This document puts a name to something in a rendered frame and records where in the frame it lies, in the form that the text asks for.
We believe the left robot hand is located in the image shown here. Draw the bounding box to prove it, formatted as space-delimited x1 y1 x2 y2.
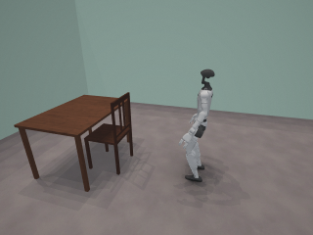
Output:
178 133 193 149

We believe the right robot hand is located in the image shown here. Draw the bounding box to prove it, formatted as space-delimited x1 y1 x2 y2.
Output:
190 114 199 124

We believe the left robot upper arm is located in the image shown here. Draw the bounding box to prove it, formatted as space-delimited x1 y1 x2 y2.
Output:
200 90 209 118

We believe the robot head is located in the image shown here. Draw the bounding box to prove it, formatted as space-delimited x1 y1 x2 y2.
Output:
201 69 215 91

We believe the table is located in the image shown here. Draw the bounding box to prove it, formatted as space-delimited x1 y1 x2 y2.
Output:
14 95 130 192

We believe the left robot foot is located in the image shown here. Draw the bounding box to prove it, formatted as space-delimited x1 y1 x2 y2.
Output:
185 175 202 182

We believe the robot left forearm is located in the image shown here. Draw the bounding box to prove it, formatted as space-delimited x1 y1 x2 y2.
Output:
188 112 205 135

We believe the chair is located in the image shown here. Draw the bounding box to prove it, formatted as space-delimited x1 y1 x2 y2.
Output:
84 92 133 175

